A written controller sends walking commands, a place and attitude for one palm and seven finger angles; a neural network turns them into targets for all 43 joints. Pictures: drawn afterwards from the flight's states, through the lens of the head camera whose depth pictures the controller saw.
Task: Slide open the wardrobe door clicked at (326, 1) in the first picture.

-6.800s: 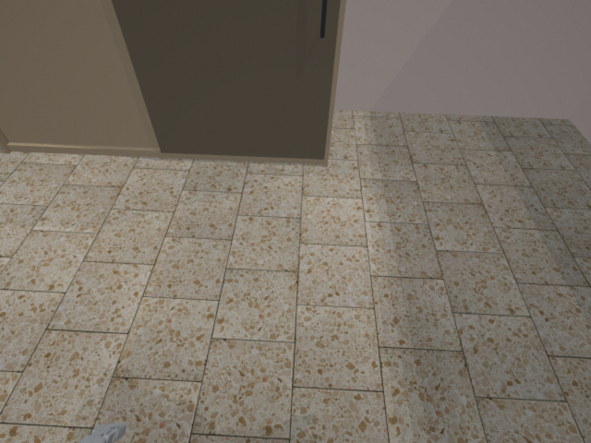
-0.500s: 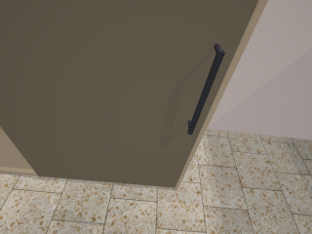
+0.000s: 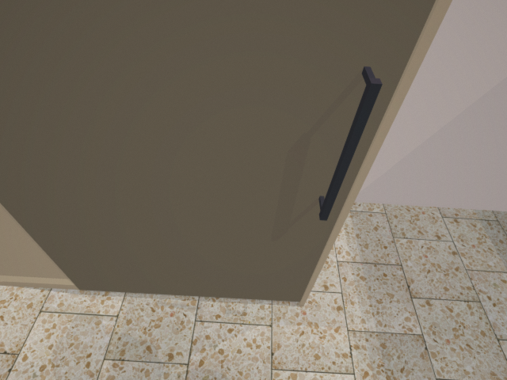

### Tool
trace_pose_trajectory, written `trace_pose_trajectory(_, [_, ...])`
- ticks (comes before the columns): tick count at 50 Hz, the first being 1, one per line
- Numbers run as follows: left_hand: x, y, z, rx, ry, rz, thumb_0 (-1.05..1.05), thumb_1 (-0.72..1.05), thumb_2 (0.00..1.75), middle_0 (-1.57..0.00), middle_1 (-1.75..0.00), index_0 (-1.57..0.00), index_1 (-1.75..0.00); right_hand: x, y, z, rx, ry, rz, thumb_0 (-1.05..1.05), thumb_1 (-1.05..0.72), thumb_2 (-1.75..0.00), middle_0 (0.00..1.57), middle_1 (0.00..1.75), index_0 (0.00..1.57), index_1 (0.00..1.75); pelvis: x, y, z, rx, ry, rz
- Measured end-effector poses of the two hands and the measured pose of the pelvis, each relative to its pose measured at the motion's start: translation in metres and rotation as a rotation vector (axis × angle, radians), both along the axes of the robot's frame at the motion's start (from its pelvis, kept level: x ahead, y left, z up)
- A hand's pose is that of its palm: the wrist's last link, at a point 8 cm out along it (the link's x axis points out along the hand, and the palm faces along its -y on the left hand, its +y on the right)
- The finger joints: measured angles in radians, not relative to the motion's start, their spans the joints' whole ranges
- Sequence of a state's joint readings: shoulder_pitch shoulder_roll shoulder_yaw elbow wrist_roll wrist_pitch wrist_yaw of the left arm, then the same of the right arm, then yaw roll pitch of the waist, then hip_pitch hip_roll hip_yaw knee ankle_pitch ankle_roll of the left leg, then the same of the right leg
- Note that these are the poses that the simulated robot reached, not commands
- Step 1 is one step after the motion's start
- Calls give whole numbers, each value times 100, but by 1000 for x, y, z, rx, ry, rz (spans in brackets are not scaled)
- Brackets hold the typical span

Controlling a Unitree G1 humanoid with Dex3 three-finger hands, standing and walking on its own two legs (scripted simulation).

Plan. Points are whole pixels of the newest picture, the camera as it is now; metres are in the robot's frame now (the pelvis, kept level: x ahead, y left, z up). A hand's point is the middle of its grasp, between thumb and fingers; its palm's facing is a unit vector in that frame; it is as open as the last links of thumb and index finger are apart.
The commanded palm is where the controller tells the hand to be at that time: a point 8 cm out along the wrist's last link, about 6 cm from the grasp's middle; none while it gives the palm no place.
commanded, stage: come to a stop and stand still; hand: right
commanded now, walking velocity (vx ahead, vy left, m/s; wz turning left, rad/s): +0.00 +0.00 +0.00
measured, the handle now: (341, 157) +0.50 -0.13 +0.08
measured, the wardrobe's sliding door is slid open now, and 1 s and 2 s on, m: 0.00 0.00 0.00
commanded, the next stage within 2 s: look again from close up in 0.14 s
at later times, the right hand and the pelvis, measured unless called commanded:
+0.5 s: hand out of the picture +0.03 -0.18 -0.17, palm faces +0.02 +0.97 -0.22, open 7.3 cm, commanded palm none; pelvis +0.01 +0.00 +0.00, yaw +0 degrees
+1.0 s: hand out of the picture +0.03 -0.19 -0.17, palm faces +0.03 +0.97 -0.22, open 7.3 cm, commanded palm none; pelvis +0.01 +0.00 +0.00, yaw +0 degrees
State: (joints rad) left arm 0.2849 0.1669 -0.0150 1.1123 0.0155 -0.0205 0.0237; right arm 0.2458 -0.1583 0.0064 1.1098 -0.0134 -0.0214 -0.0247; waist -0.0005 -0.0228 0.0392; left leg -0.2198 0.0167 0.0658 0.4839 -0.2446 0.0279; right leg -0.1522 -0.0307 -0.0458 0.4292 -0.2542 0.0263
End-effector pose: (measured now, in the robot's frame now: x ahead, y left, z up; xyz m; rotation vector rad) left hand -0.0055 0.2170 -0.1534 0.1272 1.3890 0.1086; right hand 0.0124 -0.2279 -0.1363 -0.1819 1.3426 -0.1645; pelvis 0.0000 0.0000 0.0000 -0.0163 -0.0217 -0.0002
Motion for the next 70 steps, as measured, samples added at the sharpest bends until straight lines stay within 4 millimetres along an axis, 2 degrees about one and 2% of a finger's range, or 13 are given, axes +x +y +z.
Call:
trace_pose_trajectory(7, [15,2,2,6,-20,-7,0,91,90,-20,-29,-19,-30,8,0,0,2,-8,1,0,-92,-90,20,30,20,30,5,1,1,3,1,-1])
trace_pose_trajectory(15, [22,4,4,16,-18,-15,0,91,90,-20,-29,-20,-30,11,-1,-1,5,-2,-4,0,-91,-90,20,30,20,30,9,1,1,4,4,-2])
trace_pose_trajectory(40, [28,2,5,22,-14,-23,0,91,90,-20,-29,-20,-30,14,-8,0,-1,1,-13,0,-91,-90,20,30,20,30,13,-2,2,5,-1,-5])
trace_pose_trajectory(54, [25,5,6,26,-12,-20,0,91,90,-20,-29,-20,-30,9,-5,-2,-1,-3,-14,0,-91,-90,20,30,20,30,10,-1,2,10,-1,-5])
trace_pose_trajectory(55, [28,6,7,32,-45,-14,0,91,90,-20,-29,-20,-30,17,-6,3,9,-61,-68,0,-91,-90,20,30,20,30,8,-2,1,14,-1,-3])
trace_pose_trajectory(56, [34,7,10,47,-109,-19,1,90,90,-20,-29,-20,-30,35,-10,16,6,-186,-111,1,-91,-90,20,30,20,30,6,-3,0,12,-7,0])
trace_pose_trajectory(60, [76,14,25,84,-414,-36,1,90,90,-20,-29,-20,-30,115,-19,93,-19,-776,-114,1,-88,-89,20,32,21,32,-2,-7,-7,6,13,-29])
trace_pose_trajectory(63, [114,20,37,101,-619,-53,1,90,90,-20,-29,-20,-30,155,-19,131,29,-1125,-34,1,-84,-87,20,34,21,35,-11,-8,-19,1,76,-23])
trace_pose_trajectory(66, [148,27,50,119,-793,-88,1,90,90,-20,-29,-20,-30,163,-11,138,117,-1354,114,0,-79,-85,20,38,21,38,-20,-8,-39,-6,135,-7])
trace_pose_trajectory(68, [168,30,56,132,-880,-115,1,90,90,-20,-29,-20,-30,156,-7,125,171,-1388,208,0,-75,-83,21,40,21,41,-26,-8,-54,-7,161,-2])
trace_pose_trajectory(70, [183,30,60,148,-941,-138,1,90,90,-20,-29,-20,-30,142,-8,105,219,-1347,222,0,-71,-81,21,43,22,43,-29,-9,-67,-6,179,-2])
